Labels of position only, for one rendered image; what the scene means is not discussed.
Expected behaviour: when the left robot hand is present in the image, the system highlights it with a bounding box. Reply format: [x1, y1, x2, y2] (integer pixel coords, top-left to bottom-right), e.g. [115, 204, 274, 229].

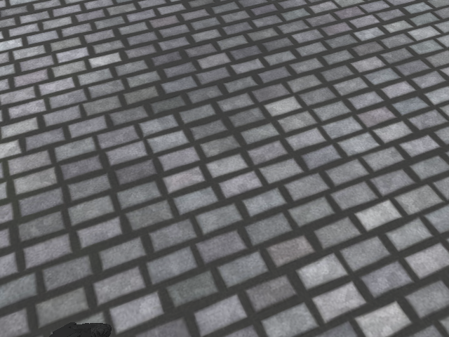
[49, 322, 112, 337]

